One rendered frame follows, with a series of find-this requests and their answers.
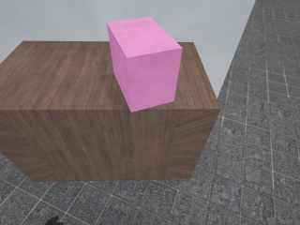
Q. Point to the robot left hand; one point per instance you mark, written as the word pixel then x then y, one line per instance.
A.
pixel 53 220

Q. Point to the pedestal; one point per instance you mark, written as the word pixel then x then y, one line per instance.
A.
pixel 64 117

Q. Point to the carton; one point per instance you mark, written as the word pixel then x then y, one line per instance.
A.
pixel 145 61

